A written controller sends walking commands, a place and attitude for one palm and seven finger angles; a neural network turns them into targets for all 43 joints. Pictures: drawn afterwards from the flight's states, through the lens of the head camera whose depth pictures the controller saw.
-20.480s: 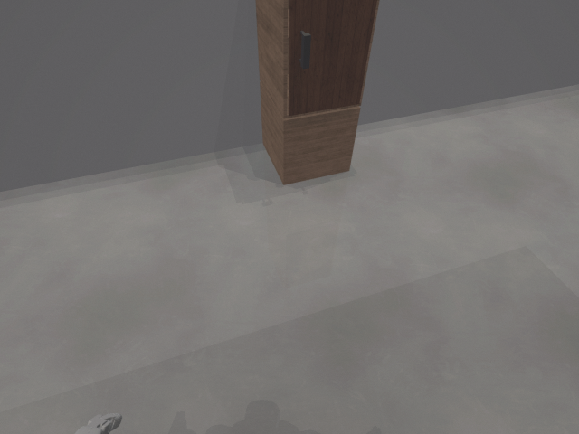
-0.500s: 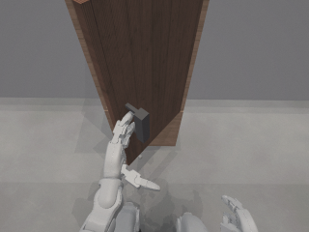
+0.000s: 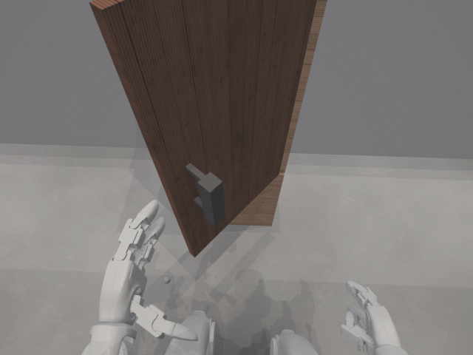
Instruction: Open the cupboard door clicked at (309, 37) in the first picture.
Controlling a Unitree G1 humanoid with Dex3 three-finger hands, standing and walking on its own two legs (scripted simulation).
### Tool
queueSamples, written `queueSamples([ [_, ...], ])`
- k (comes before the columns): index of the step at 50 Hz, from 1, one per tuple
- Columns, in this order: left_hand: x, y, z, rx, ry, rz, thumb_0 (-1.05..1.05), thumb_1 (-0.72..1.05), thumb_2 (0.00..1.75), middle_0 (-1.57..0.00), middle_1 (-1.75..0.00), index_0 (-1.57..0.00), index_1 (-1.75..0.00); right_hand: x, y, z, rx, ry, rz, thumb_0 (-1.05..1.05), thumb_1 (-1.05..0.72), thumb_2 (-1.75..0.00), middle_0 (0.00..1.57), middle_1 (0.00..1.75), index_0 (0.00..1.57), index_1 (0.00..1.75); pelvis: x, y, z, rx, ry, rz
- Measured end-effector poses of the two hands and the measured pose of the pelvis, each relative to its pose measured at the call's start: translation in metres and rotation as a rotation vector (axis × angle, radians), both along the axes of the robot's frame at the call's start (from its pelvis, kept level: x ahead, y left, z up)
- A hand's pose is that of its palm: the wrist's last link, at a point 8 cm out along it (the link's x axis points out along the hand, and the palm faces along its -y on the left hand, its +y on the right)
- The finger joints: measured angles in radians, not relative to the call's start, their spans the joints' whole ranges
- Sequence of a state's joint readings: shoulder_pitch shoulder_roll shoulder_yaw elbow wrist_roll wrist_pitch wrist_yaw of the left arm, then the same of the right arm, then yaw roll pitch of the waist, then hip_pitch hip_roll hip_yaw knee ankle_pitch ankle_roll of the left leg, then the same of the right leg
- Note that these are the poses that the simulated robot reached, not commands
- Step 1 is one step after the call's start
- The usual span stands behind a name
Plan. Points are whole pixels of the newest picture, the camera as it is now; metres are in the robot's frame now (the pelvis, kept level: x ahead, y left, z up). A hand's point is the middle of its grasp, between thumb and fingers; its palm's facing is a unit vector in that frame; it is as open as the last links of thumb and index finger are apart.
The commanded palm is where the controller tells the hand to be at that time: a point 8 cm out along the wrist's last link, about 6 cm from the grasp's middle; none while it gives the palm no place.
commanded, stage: slide the hand sideways off the handle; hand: left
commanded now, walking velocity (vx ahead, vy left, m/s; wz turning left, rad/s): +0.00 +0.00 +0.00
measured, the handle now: (204, 194) +0.37 +0.08 +0.05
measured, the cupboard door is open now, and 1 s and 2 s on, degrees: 50 50 50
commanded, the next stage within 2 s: draw the hand back to the body in 0.12 s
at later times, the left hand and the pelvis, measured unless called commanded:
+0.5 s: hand (130, 287) +0.20 +0.15 +0.10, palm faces +0.02 -1.00 -0.05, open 16.3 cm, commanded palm +0.17 +0.21 +0.10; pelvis +0.00 +0.01 +0.02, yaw +0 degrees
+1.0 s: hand (39, 268) +0.20 +0.22 +0.16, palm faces +0.22 -0.91 -0.36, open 14.1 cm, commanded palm +0.17 +0.27 +0.20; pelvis +0.02 +0.02 +0.08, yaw +0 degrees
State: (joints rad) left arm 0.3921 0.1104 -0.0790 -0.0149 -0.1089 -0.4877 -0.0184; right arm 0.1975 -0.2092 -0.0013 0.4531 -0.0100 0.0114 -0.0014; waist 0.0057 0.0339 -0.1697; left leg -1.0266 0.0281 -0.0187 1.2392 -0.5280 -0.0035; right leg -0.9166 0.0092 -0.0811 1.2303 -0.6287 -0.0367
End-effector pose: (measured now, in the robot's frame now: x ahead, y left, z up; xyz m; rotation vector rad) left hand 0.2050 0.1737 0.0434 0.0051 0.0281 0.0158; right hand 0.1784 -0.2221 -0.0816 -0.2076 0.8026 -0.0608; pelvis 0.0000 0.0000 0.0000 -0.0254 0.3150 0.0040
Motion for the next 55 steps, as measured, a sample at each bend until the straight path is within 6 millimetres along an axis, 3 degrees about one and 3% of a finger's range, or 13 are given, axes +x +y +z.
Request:
queueSamples([
  [14,-0.014,0.006,0.001,-0.009,-0.023,-0.03,-0.01,-0.5,0.3,-0.15,-0.3,-0.14,-0.31,-0.005,0.0,-0.006,-0.017,-0.037,-0.016,0.01,-0.91,-0.9,0.2,0.3,0.2,0.3,-0.005,0.001,-0.011,-0.01,0.008,0.002],
  [23,-0.022,0.024,0.052,0.053,-0.037,-0.012,-0.02,-0.5,0.3,-0.15,-0.3,-0.15,-0.31,-0.014,0.011,0.019,0.029,-0.056,-0.055,0.01,-0.91,-0.9,0.2,0.3,0.2,0.3,-0.003,0.005,0.013,-0.011,-0.06,0.002],
  [31,-0.032,0.041,0.071,0.044,-0.018,-0.001,-0.01,-0.5,0.3,-0.15,-0.3,-0.15,-0.31,-0.014,0.007,0.05,-0.004,-0.113,-0.051,0.01,-0.91,-0.9,0.2,0.3,0.2,0.3,0.0,0.008,0.031,-0.015,-0.111,0.01],
  [37,-0.034,0.054,0.096,0.068,-0.07,-0.005,-0.01,-0.47,0.31,-0.15,-0.3,-0.15,-0.31,-0.01,0.004,0.066,-0.021,-0.155,-0.057,0.01,-0.91,-0.9,0.2,0.3,0.2,0.3,0.003,0.011,0.04,-0.02,-0.146,0.014],
  [47,-0.037,0.082,0.13,0.32,0.083,0.178,-0.01,-0.22,0.41,-0.16,-0.3,-0.16,-0.31,0.0,0.021,0.089,-0.006,-0.15,-0.076,0.01,-0.91,-0.9,0.2,0.3,0.2,0.3,0.014,0.018,0.069,-0.003,-0.216,0.002],
  [55,-0.03,0.108,0.166,0.387,0.032,0.293,-0.01,0.04,0.53,-0.17,-0.3,-0.17,-0.31,0.012,0.034,0.098,0.003,-0.151,-0.027,0.01,-0.91,-0.9,0.2,0.3,0.2,0.3,0.024,0.023,0.085,0.004,-0.272,0.005],
])
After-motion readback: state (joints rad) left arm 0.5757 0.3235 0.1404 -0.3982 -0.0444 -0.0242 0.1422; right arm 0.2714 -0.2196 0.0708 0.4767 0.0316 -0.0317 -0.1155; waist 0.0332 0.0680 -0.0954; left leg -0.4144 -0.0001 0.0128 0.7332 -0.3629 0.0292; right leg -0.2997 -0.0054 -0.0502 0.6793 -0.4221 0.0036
